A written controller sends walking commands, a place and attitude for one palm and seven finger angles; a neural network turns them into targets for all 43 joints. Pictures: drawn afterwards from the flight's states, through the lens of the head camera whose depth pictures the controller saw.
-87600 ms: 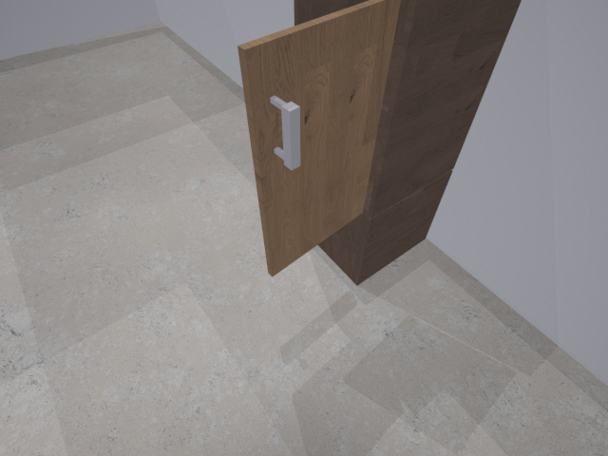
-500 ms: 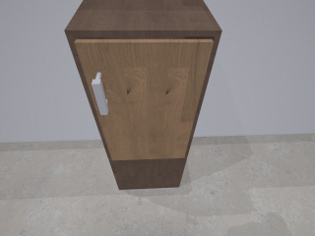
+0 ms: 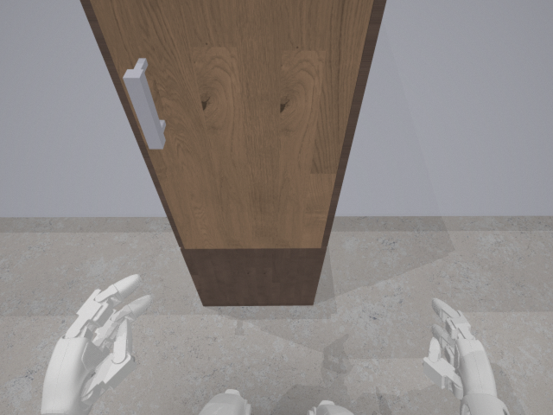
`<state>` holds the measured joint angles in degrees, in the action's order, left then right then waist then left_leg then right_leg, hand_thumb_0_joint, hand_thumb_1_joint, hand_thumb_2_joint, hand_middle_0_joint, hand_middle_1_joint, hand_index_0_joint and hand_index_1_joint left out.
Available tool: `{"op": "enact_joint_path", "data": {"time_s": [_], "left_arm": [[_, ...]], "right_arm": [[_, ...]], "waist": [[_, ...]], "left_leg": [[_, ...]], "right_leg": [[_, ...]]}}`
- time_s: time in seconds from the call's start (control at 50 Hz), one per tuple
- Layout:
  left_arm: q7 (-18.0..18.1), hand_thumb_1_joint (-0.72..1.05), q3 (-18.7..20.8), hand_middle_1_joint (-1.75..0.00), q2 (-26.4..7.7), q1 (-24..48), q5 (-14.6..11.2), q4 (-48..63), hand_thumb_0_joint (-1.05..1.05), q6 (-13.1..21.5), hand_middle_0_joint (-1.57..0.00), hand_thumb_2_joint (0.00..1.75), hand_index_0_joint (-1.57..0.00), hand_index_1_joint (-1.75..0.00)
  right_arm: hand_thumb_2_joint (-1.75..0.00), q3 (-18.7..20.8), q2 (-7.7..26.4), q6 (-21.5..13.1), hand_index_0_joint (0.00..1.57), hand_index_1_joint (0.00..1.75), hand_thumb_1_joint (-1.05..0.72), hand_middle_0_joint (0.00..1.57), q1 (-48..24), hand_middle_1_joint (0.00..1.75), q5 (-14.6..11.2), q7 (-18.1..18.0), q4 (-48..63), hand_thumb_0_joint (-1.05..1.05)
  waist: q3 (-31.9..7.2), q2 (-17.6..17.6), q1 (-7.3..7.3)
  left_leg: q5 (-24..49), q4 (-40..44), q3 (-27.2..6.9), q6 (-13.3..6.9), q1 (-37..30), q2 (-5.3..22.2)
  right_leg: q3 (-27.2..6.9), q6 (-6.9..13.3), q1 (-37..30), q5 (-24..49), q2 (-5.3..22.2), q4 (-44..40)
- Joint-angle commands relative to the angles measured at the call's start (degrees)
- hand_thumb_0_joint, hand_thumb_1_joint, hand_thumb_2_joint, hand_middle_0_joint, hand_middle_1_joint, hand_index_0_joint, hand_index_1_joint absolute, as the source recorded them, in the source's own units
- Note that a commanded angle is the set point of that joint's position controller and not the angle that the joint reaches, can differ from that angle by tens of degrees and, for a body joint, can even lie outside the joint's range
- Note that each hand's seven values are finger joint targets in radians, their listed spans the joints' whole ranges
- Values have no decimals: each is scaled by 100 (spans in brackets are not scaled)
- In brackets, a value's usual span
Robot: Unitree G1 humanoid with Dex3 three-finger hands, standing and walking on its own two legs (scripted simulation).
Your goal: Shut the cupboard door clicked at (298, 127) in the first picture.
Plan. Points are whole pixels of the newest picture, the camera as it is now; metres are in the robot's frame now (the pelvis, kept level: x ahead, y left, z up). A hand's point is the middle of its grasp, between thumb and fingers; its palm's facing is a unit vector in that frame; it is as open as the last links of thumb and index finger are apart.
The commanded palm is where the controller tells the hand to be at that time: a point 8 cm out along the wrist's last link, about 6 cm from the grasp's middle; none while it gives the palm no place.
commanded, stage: raise the hand and make a fist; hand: left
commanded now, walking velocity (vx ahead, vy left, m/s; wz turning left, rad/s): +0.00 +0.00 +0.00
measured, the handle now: (149, 104) +0.50 +0.24 +0.18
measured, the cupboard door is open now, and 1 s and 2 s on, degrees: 0 0 0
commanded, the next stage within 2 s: bring the fist close to the handle in 1.56 s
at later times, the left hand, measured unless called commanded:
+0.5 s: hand (97, 322) +0.20 +0.22 +0.10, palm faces +0.11 -0.99 -0.05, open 4.1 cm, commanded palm +0.17 +0.26 +0.11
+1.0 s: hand (73, 275) +0.23 +0.24 +0.16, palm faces +0.10 -0.99 -0.05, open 3.1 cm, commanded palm +0.20 +0.28 +0.17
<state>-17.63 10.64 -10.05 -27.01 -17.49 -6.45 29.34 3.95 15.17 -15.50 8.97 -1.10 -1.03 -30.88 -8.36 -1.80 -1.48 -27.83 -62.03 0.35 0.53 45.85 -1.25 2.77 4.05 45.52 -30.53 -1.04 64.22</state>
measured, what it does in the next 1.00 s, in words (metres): stands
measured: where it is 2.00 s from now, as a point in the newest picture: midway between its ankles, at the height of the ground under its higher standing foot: outside the picture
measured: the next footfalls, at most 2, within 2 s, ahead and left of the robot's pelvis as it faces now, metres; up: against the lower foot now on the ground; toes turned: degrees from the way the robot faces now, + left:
none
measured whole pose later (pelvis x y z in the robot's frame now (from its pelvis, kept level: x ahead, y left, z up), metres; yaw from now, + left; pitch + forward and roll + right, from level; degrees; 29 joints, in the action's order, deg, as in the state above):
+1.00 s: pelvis +0.01 +0.04 +0.05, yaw +1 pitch +4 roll -2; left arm -7.9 8.8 -14.2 -21.4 -15.1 14.4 6.0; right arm -4.9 12.5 -12.8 14.6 -1.9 -3.4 -29.2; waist -5.0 2.1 -2.3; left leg -23.0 -47.6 -1.2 -2.6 28.1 -2.0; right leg 3.7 0.7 24.9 -23.2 -0.7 44.4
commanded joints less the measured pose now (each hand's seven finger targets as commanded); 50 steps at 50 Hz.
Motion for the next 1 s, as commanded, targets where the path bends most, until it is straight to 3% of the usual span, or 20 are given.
{"op": "enact_joint_path", "data": {"time_s": [0.0, 0.08, 0.12, 0.16, 0.22, 0.26, 0.28, 0.32, 0.42, 0.48, 0.52, 0.56, 0.6, 0.66, 0.72, 0.84, 0.86, 0.88, 0.98], "left_arm": [[394, 90, 590, -66, -1099, 766, -107, 2636, 0, 266, -53, 90, -53, -66], [369, 90, 255, -74, -1079, 1062, 6, 2995, 0, 467, -60, 90, -60, -74], [187, 90, 262, -78, -1055, 650, -35, 2460, 0, 237, -64, 90, -64, -78], [60, 90, 311, -82, -1065, 348, -122, 2183, 0, -214, -68, 90, -68, -82], [69, 90, 703, -88, -1234, -11, -231, 1979, 0, -892, -73, 90, -73, -88], [228, 90, 866, -92, -1276, 65, -275, 2140, 0, -1095, -77, 90, -77, -92], [347, 90, 944, -94, -1273, -12, -274, 2109, 0, -1096, -79, 90, -79, -94], [483, 90, 803, -98, -1130, 4, -254, 2417, 0, -950, -82, 90, -82, -98], [622, 90, 445, -108, -921, -32, -173, 2510, 0, -569, -92, 90, -92, -108], [650, 90, 350, -114, -1006, 54, -119, 2703, 0, -564, -97, 90, -97, -114], [723, 90, 321, -118, -1033, 146, -68, 2819, 0, -639, -101, 90, -101, -118], [814, 90, 309, -122, -1052, 214, -21, 3031, 0, -694, -104, 90, -104, -122], [929, 90, 329, -126, -1057, 214, 20, 3129, 0, -801, -108, 90, -108, -126], [1002, 90, 229, -132, -972, 295, 51, 3223, 0, -983, -113, 90, -113, -132], [1036, 90, 155, -138, -940, 452, 92, 3258, 0, -1232, -119, 90, -119, -138], [1020, 90, 127, -150, -958, 890, 157, 3342, 0, -1719, -130, 90, -130, -150], [1018, 90, 148, -150, -1002, 1021, 160, 3413, 0, -1771, -130, 90, -130, -150], [1036, 90, 241, -150, -1080, 1040, 168, 3314, 0, -1857, -130, 90, -130, -150], [1009, 90, 334, -150, -1163, 1456, 168, 3351, 0, -2131, -130, 90, -130, -150]], "right_arm": [[-90, 53, 456, -203, 20, 30, -90, 20, 77, 30, -19, -200, 1096, 0], [-90, -48, 500, -217, 20, 30, -90, 20, 240, 30, 11, -326, 856, 0], [-90, -78, 497, -197, 20, 30, -90, 20, 241, 30, -27, -362, 756, 0], [-90, -113, 493, -125, 20, 30, -90, 20, 213, 30, -85, -392, 836, 0], [-90, -150, 432, 15, 20, 30, -90, 20, 149, 30, -145, -416, 981, 0], [-90, -186, 380, 46, 20, 30, -90, 20, 118, 30, -117, -421, 1029, 0], [-90, -192, 364, 50, 20, 30, -90, 20, 58, 30, -108, -425, 1008, 0], [-90, -198, 355, -1, 20, 30, -90, 20, 125, 30, -66, -382, 1043, 0], [-90, -201, 467, -123, 20, 30, -90, 20, 252, 30, -21, -321, 988, 0], [-90, -200, 547, -164, 20, 30, -90, 20, 270, 30, -23, -325, 1006, 0], [-90, -213, 561, -162, 20, 30, -90, 20, 296, 30, -40, -337, 1039, 0], [-90, -233, 563, -171, 20, 30, -90, 20, 306, 30, -46, -335, 1040, 0], [-90, -254, 550, -147, 20, 30, -90, 20, 309, 30, -39, -335, 1049, 0], [-90, -305, 546, -123, 20, 30, -90, 20, 313, 30, -48, -312, 1063, 0], [-90, -336, 559, -87, 20, 30, -90, 20, 316, 30, -60, -308, 1076, 0], [-90, -427, 541, -43, 20, 30, -90, 20, 269, 30, -102, -311, 1083, 0], [-90, -449, 541, -48, 20, 30, -90, 20, 258, 30, -98, -313, 1068, 0], [-90, -460, 553, -37, 20, 30, -90, 20, 262, 30, -87, -322, 1027, 0], [-90, -498, 534, -57, 20, 30, -90, 20, 172, 30, -116, -352, 955, 0]], "waist": [[-961, 240, 162], [-922, 262, 455], [-772, 391, 370], [-743, 243, 274], [-828, 33, 12], [-758, 31, -51], [-717, -174, -81], [-713, 49, -81], [-554, 183, 19], [-501, 267, 37], [-461, 313, 41], [-513, 598, 20], [-563, 521, 13], [-437, 703, 16], [-362, 542, 47], [-195, 583, 43], [-217, 688, 25], [-154, 537, 42], [-212, 533, 8]], "left_leg": [[664, 182, -118, -229, 7, -35], [953, 53, -269, -301, -189, 74], [917, 180, -292, -266, -157, 89], [876, 359, -276, -252, -174, 67], [949, 638, -285, -217, -213, 28], [988, 821, -304, -191, -332, 31], [1049, 881, -342, -196, -380, 50], [1158, 1082, -338, -183, -630, 53], [1195, 1331, -359, -210, -950, 47], [1146, 1490, -369, -243, -1178, 60], [1036, 1651, -392, -236, -1282, 70], [1062, 1789, -435, -214, -1516, 88], [1185, 1874, -468, -206, -1635, 110], [1271, 2021, -536, -145, -1799, 141], [1394, 2142, -583, -132, -1930, 169], [1437, 2397, -633, -83, -2207, 202], [1473, 2438, -647, -75, -2264, 191], [1476, 2447, -644, -104, -2260, 195], [1540, 2595, -580, -104, -2470, 181]], "right_leg": [[-1403, -497, -786, 350, 345, -1809], [-1160, -514, -667, 1091, 240, -1640], [-1049, -504, -723, 1090, 230, -1698], [-1054, -556, -988, 983, 261, -1908], [-1175, -666, -1564, 1043, 396, -2179], [-1107, -641, -1691, 1080, 421, -2260], [-1077, -669, -1767, 1177, 409, -2266], [-813, -574, -1680, 1322, 329, -2179], [-438, -423, -1402, 1162, 165, -2077], [-246, -331, -1325, 962, 64, -2078], [-142, -301, -1308, 823, 46, -2109], [-27, -258, -1342, 960, 7, -2064], [59, -252, -1456, 1149, -15, -2040], [151, -229, -1515, 1317, -42, -2048], [180, -237, -1656, 1491, -53, -2136], [200, -230, -1850, 1559, -67, -2353], [194, -220, -1915, 1591, -59, -2385], [193, -232, -1948, 1619, -70, -2438], [151, -235, -2213, 1677, -49, -2654]]}}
